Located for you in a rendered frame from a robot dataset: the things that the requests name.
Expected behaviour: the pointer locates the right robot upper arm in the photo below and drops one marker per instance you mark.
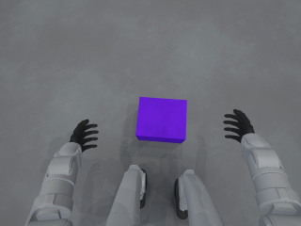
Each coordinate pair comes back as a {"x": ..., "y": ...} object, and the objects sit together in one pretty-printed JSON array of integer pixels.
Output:
[{"x": 279, "y": 220}]

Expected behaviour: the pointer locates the right robot hand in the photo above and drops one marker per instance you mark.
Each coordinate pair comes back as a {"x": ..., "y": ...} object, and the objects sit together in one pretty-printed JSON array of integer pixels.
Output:
[{"x": 243, "y": 123}]

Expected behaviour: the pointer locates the left robot thigh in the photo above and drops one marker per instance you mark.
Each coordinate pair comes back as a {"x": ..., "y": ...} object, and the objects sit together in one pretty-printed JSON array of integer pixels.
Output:
[{"x": 125, "y": 210}]

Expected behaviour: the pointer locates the right robot forearm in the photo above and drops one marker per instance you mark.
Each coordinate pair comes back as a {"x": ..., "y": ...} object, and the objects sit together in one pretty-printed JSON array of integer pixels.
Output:
[{"x": 274, "y": 193}]

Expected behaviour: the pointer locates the left robot hand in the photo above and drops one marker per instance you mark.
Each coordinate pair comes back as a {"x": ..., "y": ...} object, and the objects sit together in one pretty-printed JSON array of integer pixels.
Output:
[{"x": 79, "y": 134}]

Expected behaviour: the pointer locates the carton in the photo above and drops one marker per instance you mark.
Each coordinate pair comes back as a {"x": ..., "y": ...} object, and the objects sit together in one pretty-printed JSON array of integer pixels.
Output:
[{"x": 161, "y": 120}]

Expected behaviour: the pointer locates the left robot forearm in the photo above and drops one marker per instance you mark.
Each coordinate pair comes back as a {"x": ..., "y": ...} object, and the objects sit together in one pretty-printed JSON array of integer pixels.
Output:
[{"x": 55, "y": 198}]

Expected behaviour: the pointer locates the left robot foot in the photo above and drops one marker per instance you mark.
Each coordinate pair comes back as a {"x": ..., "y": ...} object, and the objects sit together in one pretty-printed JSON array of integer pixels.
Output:
[{"x": 143, "y": 201}]

